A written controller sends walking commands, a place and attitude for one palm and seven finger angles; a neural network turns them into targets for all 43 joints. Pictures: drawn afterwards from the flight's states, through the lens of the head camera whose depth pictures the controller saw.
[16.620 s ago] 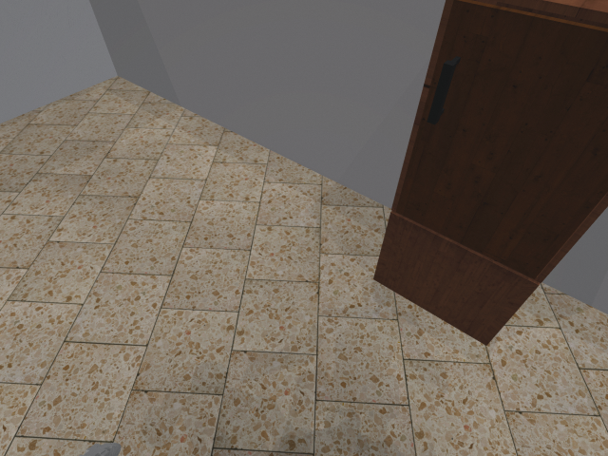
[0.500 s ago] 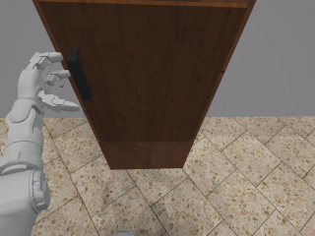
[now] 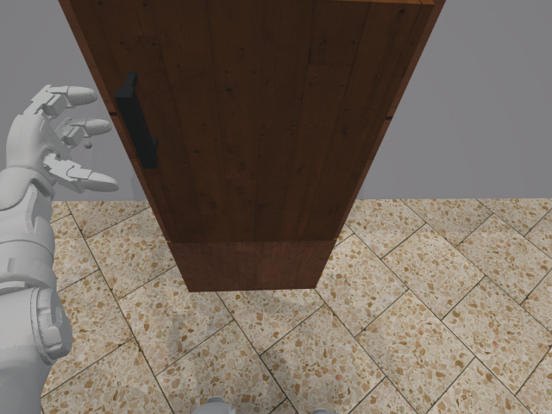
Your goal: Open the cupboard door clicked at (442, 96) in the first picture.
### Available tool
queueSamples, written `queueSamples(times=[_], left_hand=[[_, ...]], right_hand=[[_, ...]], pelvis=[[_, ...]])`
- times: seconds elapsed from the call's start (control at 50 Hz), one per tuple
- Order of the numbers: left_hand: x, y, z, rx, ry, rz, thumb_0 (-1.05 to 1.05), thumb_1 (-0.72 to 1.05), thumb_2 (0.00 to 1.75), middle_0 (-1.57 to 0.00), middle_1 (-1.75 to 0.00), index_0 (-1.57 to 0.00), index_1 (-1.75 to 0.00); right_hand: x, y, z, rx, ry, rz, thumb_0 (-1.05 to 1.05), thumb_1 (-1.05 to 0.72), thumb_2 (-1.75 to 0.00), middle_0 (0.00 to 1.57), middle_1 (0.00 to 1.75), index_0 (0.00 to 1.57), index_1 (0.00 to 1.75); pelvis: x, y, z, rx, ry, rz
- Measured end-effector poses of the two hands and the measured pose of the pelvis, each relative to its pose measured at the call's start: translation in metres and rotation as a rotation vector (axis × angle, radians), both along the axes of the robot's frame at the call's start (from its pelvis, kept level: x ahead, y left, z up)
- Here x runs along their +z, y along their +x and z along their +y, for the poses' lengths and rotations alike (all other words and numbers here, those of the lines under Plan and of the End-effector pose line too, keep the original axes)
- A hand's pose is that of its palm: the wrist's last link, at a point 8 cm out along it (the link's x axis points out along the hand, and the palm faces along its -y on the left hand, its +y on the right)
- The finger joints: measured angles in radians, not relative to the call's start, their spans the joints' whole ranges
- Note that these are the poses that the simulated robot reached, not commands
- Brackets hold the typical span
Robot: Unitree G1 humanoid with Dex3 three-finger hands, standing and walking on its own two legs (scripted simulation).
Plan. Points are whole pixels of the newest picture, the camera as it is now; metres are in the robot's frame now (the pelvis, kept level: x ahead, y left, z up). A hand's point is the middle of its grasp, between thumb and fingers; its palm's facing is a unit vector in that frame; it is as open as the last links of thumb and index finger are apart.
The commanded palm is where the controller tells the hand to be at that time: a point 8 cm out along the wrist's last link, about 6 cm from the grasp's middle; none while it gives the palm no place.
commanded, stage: move the hooked fingers beside the handle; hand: left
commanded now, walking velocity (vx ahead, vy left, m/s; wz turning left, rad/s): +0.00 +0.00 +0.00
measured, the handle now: (141, 123) +0.51 +0.19 +0.12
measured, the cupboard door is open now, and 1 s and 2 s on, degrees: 0 0 0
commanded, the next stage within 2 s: slide the fingers in behind the handle in 0.62 s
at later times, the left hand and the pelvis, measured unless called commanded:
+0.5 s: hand (90, 141) +0.47 +0.25 +0.12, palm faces +0.03 -1.00 +0.01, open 14.0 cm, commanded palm +0.44 +0.30 +0.12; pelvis +0.00 +0.01 +0.00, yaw -1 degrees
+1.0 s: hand (104, 144) +0.46 +0.23 +0.12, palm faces +0.05 -1.00 +0.00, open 14.1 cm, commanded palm +0.44 +0.27 +0.11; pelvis +0.00 +0.00 +0.00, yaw +0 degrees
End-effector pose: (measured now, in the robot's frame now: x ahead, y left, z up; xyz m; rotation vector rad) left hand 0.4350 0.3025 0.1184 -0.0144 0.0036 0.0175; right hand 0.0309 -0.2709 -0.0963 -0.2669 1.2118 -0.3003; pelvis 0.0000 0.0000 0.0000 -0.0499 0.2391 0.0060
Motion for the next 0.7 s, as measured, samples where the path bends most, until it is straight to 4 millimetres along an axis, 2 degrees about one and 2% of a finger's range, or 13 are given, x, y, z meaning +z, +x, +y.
queueSamples(times=[0.16,0.38,0.56,0.7], left_hand=[[-0.005,0.006,-0.001,0.006,0.001,-0.002,-0.01,-0.5,0.3,-0.3,-1.2,-0.3,-1.2],[-0.001,0.014,-0.003,-0.004,-0.001,-0.008,-0.01,-0.5,0.3,-0.3,-1.2,-0.3,-1.2],[-0.002,0.007,0.002,0.011,0.009,-0.011,-0.01,-0.5,0.3,-0.3,-1.2,-0.3,-1.2],[0.001,0.004,-0.006,-0.007,0.008,-0.022,-0.01,-0.5,0.3,-0.3,-1.2,-0.3,-1.2]], right_hand=[[0.0,-0.007,0.002,-0.003,-0.008,0.01,0.0,-0.9,-0.9,0.2,0.3,0.21,0.3],[-0.001,-0.013,0.008,-0.023,0.007,0.027,0.0,-0.9,-0.9,0.2,0.3,0.21,0.3],[-0.001,-0.005,0.009,-0.019,0.016,0.01,0.0,-0.9,-0.9,0.2,0.3,0.21,0.3],[-0.002,0.007,0.008,0.007,0.018,-0.008,0.0,-0.9,-0.9,0.2,0.3,0.21,0.3]], pelvis=[[-0.002,-0.003,0.002,0.0,-0.004,0.011],[-0.002,0.002,0.005,-0.012,-0.004,0.019],[-0.001,0.005,0.005,-0.013,-0.004,0.012],[0.0,0.005,0.004,-0.001,-0.004,0.003]])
